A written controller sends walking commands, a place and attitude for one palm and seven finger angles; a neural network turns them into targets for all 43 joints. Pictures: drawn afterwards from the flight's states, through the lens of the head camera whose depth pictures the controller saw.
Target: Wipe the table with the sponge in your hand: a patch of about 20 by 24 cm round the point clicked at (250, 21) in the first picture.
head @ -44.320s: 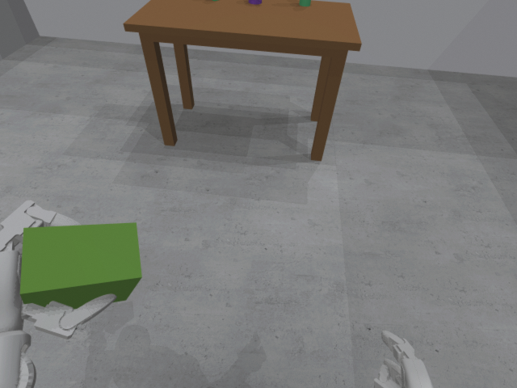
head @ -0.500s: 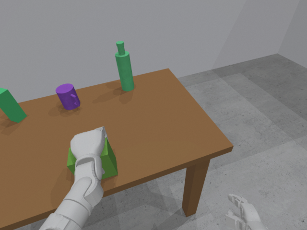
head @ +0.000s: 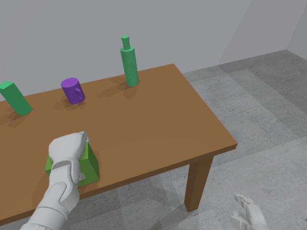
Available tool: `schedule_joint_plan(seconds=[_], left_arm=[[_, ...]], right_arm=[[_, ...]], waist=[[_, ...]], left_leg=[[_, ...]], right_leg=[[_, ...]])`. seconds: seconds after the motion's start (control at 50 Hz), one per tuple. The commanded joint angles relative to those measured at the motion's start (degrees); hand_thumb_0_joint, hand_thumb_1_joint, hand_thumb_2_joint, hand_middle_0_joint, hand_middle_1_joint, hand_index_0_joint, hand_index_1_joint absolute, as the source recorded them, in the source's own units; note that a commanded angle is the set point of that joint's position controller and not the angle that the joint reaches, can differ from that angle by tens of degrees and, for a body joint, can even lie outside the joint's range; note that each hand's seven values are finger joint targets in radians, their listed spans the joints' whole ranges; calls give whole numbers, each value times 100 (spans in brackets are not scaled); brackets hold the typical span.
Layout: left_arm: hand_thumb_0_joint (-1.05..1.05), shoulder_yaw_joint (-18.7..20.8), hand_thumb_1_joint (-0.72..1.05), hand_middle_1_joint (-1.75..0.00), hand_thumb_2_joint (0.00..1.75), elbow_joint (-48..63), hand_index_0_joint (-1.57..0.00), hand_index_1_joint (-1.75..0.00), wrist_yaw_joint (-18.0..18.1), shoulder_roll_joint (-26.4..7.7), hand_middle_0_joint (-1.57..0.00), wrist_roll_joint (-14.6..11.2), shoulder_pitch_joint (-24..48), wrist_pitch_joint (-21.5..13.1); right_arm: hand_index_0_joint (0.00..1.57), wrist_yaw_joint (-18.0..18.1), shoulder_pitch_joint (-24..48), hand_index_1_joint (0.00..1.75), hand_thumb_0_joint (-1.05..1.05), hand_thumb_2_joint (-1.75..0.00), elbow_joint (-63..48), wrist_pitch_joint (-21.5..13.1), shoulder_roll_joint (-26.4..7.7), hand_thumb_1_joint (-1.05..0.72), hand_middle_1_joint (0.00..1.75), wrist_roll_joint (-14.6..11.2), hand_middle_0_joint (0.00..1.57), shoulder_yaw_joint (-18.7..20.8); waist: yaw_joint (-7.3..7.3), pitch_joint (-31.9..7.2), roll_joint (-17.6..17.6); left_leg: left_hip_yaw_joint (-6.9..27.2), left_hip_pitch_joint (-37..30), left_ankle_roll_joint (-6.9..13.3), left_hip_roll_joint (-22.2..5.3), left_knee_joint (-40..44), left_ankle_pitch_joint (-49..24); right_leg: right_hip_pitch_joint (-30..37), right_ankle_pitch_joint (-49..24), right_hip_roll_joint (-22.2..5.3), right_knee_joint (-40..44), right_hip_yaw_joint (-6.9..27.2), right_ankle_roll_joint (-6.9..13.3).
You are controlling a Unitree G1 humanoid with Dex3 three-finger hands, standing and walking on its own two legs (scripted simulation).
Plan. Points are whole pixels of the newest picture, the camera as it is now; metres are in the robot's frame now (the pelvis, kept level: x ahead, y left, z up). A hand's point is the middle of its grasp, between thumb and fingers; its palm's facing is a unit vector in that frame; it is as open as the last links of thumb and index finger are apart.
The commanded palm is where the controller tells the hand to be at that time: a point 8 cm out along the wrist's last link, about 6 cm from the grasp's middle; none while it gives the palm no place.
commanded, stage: wipe forward along the middle lane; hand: left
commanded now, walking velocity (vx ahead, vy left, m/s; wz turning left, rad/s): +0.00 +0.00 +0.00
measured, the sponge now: (77, 169) +0.28 +0.27 -0.01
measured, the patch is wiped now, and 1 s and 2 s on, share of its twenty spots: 1.00 1.00 1.00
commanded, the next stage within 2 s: slide back across to the first lane in 1.48 s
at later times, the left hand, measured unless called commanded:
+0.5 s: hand (76, 142) +0.34 +0.28 +0.03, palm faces -0.09 -0.01 -1.00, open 10.5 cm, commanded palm +0.33 +0.28 +0.06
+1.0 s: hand (76, 129) +0.39 +0.31 +0.03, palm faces -0.11 +0.02 -0.99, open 10.5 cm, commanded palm +0.39 +0.30 +0.07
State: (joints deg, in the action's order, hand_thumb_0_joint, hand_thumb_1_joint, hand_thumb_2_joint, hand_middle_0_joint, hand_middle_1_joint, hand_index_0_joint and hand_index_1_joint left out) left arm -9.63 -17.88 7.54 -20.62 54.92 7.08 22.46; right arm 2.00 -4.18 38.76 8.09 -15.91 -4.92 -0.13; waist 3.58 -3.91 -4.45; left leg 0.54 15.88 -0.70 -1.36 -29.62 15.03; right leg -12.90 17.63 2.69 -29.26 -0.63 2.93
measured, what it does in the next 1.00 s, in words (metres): stands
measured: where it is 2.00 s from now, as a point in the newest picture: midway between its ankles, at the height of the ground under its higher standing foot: outside the picture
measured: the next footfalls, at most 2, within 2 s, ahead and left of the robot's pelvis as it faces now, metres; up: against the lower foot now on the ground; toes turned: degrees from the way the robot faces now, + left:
none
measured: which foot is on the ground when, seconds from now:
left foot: down 0.00-1.00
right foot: down 0.00-1.00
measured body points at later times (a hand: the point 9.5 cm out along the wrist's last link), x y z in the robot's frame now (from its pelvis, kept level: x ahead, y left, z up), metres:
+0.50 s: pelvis -0.02 +0.01 -0.01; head -0.01 -0.02 +0.44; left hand +0.34 +0.28 +0.08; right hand +0.11 -0.25 -0.14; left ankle +0.01 +0.14 -0.74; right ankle -0.03 -0.09 -0.74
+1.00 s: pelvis -0.03 +0.01 -0.02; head +0.02 +0.00 +0.43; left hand +0.40 +0.30 +0.09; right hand +0.04 -0.26 -0.15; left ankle +0.01 +0.14 -0.74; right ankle -0.03 -0.09 -0.74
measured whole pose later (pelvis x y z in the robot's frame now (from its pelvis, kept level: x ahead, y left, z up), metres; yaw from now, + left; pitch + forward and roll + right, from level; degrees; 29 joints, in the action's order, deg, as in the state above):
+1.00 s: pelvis -0.03 +0.01 -0.02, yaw +0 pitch +12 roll -2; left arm -2.8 -62.9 13.9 -28.8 59.2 43.3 10.5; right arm 2.0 -14.2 42.7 6.6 -15.4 -4.4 0.5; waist -3.4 -6.4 -3.5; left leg 2.0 35.7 -0.2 -2.0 -39.4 15.4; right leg -31.3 17.0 3.5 -36.6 -2.1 2.4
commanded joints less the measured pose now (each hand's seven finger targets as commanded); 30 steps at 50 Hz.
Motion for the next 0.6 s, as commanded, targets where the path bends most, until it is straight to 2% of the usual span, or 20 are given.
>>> schedule_joint_plan(seconds=[0.0,0.02,0.06,0.08,0.12,0.16,0.18,0.24,0.26,0.28,0.32,0.36,0.38,0.44,0.46,0.48,0.5,0.52,0.56,0.58], left_arm=[[0,630,10,-160,130,193,-120,-160,151,-1233,-120,252,1995,-233],[0,457,10,-160,130,49,-120,-160,152,-1055,-120,306,2173,-287],[0,681,10,-160,130,-179,-120,-160,217,-1287,-120,361,2396,-383],[0,461,10,-160,130,-283,-120,-160,242,-1077,-120,370,2622,-434],[0,484,10,-160,130,-686,-120,-160,284,-1043,-120,323,2584,-468],[0,747,10,-160,130,-958,-120,-160,327,-1265,-120,294,2618,-491],[0,475,10,-160,130,-1036,-120,-160,339,-1027,-120,263,2825,-527],[0,483,10,-160,130,-1384,-120,-160,390,-1011,-120,284,2925,-568],[0,790,10,-160,130,-1515,-120,-160,415,-1315,-120,287,2824,-564],[0,559,10,-160,130,-1570,-120,-160,429,-1163,-120,323,3139,-605],[0,445,10,-160,130,-1789,-120,-160,460,-1069,-120,316,3409,-651],[0,887,10,-160,130,-2019,-120,-160,523,-1542,-120,373,3432,-703],[0,584,10,-160,130,-2085,-120,-160,529,-1239,-120,354,3536,-741],[0,596,10,-160,130,-2375,-120,-160,596,-1221,-120,396,3619,-830],[0,694,10,-160,130,-2357,-120,-160,602,-1299,-120,364,3666,-855],[0,601,10,-160,130,-2437,-120,-160,622,-1305,-120,379,3881,-888],[0,740,10,-160,130,-2612,-120,-160,654,-1495,-120,386,3961,-887],[0,665,10,-160,130,-2724,-120,-160,664,-1467,-120,398,4129,-905],[0,852,10,-160,130,-2828,-120,-160,697,-1690,-120,422,4309,-944],[0,646,10,-160,130,-2904,-120,-160,714,-1563,-120,444,4472,-971]], right_arm=[[20,104,791,30,0,-90,-729,-321,-589,-90,30,52,20,227],[20,123,763,30,0,-90,-700,-328,-577,-90,30,56,20,222],[20,129,659,30,0,-90,-628,-336,-611,-90,30,63,20,248],[20,138,597,30,0,-90,-626,-338,-590,-90,30,54,20,247],[20,151,503,30,0,-90,-578,-347,-611,-90,30,51,20,268],[20,153,474,30,0,-90,-547,-317,-647,-90,30,47,20,272],[20,162,426,30,0,-90,-571,-310,-628,-90,30,40,20,273],[20,129,310,30,0,-90,-542,-293,-646,-90,30,44,20,294],[20,128,306,30,0,-90,-536,-273,-673,-90,30,45,20,294],[20,136,237,30,0,-90,-526,-257,-669,-90,30,44,20,291],[20,122,128,30,0,-90,-499,-268,-671,-90,30,43,20,291],[20,119,54,30,0,-90,-455,-243,-714,-90,30,63,20,312],[20,124,-15,30,0,-90,-481,-241,-683,-90,30,53,20,317],[20,91,-131,30,0,-90,-424,-234,-690,-90,30,61,20,346],[20,89,-105,30,0,-90,-453,-235,-685,-90,30,55,20,339],[20,93,-217,30,0,-90,-411,-234,-704,-90,30,62,20,351],[20,90,-273,30,0,-90,-381,-226,-716,-90,30,55,20,348],[20,92,-286,30,0,-90,-366,-231,-724,-90,30,56,20,346],[20,97,-313,30,0,-90,-349,-229,-732,-90,30,54,20,342],[20,99,-390,30,0,-90,-334,-239,-729,-90,30,50,20,346]], waist=[[-92,-838,601],[-150,-792,611],[-132,-837,539],[-195,-931,518],[-217,-978,748],[-140,-1059,730],[-266,-1010,719],[-263,-1097,812],[-163,-1167,752],[-310,-1140,794],[-391,-989,733],[-282,-1122,772],[-396,-1079,800],[-389,-1103,787],[-341,-1159,734],[-454,-1169,697],[-431,-1154,778],[-523,-1047,863],[-464,-1120,791],[-567,-1115,662]], left_leg=[[-62,-368,389,407,98,-878],[-75,-326,381,412,77,-810],[-26,-266,359,397,92,-715],[-47,-242,368,397,51,-694],[-59,-115,366,382,-25,-665],[-22,1,335,377,-10,-641],[-70,40,349,370,-62,-569],[-37,145,351,353,-137,-612],[-4,213,336,353,-96,-590],[-25,255,346,351,-155,-525],[-16,351,349,325,-183,-407],[27,451,349,322,-188,-410],[-24,487,364,334,-234,-359],[-11,572,352,309,-291,-332],[6,594,351,301,-247,-312],[-25,587,367,297,-304,-265],[-10,701,368,304,-312,-190],[-34,773,375,289,-337,-98],[19,842,367,288,-291,-53],[-16,813,376,292,-345,-9]], right_leg=[[-156,-1525,-17,495,278,47],[-268,-1421,-15,491,274,43],[-371,-1243,18,478,310,79],[-389,-1215,0,412,222,64],[-407,-1281,-10,397,215,40],[-400,-1250,-4,393,247,50],[-478,-1189,-24,356,193,11],[-533,-1283,-25,305,159,13],[-501,-1188,2,317,211,36],[-592,-1116,-18,267,153,-2],[-793,-966,-15,265,121,-2],[-744,-916,5,256,177,19],[-789,-878,-9,215,117,-17],[-931,-848,-4,181,104,-2],[-909,-799,5,207,128,7],[-956,-746,0,172,114,-17],[-965,-636,-6,192,116,-27],[-1051,-558,-12,203,124,-50],[-1074,-432,4,212,145,-25],[-1170,-370,4,166,117,-39]])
